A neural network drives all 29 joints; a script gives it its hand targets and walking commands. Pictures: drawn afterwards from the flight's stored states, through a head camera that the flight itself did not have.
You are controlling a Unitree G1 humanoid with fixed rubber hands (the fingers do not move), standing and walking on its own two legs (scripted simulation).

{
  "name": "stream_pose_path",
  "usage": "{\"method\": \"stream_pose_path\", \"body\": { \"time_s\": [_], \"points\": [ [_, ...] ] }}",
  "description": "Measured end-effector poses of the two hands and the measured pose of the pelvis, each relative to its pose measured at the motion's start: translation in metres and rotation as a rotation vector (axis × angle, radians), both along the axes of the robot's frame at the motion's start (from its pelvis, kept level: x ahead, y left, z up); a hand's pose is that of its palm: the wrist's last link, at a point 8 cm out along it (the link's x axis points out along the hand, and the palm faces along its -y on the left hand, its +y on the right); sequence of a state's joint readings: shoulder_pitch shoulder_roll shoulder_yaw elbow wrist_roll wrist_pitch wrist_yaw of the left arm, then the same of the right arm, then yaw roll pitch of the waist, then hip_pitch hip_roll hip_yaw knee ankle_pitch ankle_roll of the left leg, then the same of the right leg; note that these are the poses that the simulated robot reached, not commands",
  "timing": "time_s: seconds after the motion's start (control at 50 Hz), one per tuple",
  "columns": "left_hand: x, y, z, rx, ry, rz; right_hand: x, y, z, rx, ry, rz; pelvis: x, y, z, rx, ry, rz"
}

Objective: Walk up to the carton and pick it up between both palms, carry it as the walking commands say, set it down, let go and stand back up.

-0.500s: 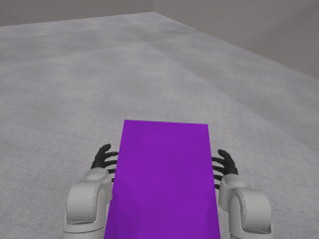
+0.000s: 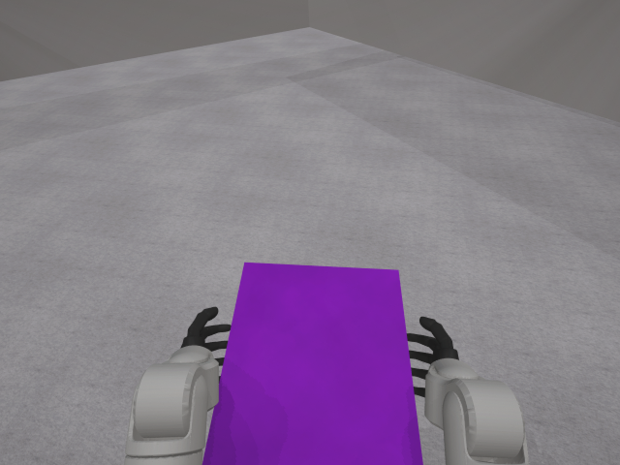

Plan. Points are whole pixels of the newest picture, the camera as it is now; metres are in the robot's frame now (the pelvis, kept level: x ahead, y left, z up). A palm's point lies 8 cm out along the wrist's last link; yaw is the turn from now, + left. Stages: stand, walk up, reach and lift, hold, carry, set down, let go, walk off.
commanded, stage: carry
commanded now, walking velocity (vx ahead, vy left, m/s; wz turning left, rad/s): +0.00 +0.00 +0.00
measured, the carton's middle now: (315, 391) +0.26 +0.00 -0.01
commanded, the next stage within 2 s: none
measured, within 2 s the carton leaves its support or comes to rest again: neither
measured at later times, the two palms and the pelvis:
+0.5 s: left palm (181, 458) +0.13 +0.12 +0.11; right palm out of the picture +0.11 -0.17 +0.11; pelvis -0.13 -0.01 +0.01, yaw -2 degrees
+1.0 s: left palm out of the picture +0.04 +0.13 +0.07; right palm out of the picture +0.02 -0.16 +0.07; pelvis -0.23 -0.01 -0.01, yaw -2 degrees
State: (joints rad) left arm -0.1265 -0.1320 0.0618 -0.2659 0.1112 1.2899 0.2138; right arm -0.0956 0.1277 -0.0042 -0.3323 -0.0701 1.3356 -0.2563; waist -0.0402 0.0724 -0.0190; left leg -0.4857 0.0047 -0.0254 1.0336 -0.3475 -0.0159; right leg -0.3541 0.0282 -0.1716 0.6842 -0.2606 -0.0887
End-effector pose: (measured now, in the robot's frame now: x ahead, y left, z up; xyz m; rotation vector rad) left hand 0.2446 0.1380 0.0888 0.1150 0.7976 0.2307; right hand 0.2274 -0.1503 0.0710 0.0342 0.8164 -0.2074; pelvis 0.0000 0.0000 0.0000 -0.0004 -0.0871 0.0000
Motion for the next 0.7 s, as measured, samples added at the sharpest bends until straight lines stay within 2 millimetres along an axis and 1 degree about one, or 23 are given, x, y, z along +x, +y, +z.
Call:
{"method": "stream_pose_path", "body": {
  "time_s": [0.06, 0.16, 0.2, 0.24, 0.3, 0.4, 0.48, 0.56, 0.58, 0.64, 0.7],
  "points": [
    [-0.015, -0.001, 0.011, -0.033, -0.024, 0.008, -0.015, -0.001, 0.018, -0.031, -0.023, 0.006, -0.016, -0.004, 0.011, -0.005, 0.037, 0.002],
    [-0.040, -0.003, 0.033, -0.104, -0.104, 0.028, -0.034, -0.003, 0.057, -0.104, -0.086, 0.020, -0.047, -0.012, 0.030, 0.036, 0.065, -0.031],
    [-0.048, -0.006, 0.042, -0.114, -0.140, 0.007, -0.042, -0.008, 0.067, -0.104, -0.124, 0.000, -0.057, -0.012, 0.030, 0.022, 0.079, -0.020],
    [-0.054, -0.010, 0.048, -0.113, -0.172, -0.006, -0.047, -0.012, 0.070, -0.095, -0.156, -0.011, -0.066, -0.013, 0.026, 0.019, 0.084, -0.008],
    [-0.062, -0.015, 0.046, -0.097, -0.178, -0.007, -0.055, -0.016, 0.063, -0.077, -0.163, -0.018, -0.080, -0.016, 0.020, 0.020, 0.081, -0.022],
    [-0.088, -0.019, 0.040, -0.073, -0.141, -0.013, -0.088, -0.020, 0.052, -0.058, -0.126, -0.025, -0.102, -0.017, 0.018, 0.007, 0.076, -0.022],
    [-0.106, -0.019, 0.029, -0.073, -0.111, -0.024, -0.112, -0.020, 0.041, -0.058, -0.097, -0.033, -0.121, -0.014, 0.013, 0.003, 0.073, -0.032],
    [-0.119, -0.020, 0.016, -0.076, -0.099, -0.039, -0.133, -0.019, 0.030, -0.067, -0.084, -0.045, -0.141, -0.011, 0.005, 0.005, 0.067, -0.052],
    [-0.122, -0.020, 0.012, -0.075, -0.096, -0.042, -0.137, -0.020, 0.026, -0.065, -0.081, -0.046, -0.146, -0.010, 0.002, 0.008, 0.067, -0.056],
    [-0.125, -0.022, -0.009, -0.075, -0.059, -0.045, -0.139, -0.023, 0.004, -0.045, -0.046, -0.038, -0.160, -0.011, -0.004, 0.023, 0.064, -0.045],
    [-0.140, -0.023, -0.012, -0.067, -0.089, -0.030, -0.148, -0.022, -0.002, -0.060, -0.073, -0.046, -0.175, -0.014, -0.010, 0.025, 0.070, -0.032]
  ]
}}
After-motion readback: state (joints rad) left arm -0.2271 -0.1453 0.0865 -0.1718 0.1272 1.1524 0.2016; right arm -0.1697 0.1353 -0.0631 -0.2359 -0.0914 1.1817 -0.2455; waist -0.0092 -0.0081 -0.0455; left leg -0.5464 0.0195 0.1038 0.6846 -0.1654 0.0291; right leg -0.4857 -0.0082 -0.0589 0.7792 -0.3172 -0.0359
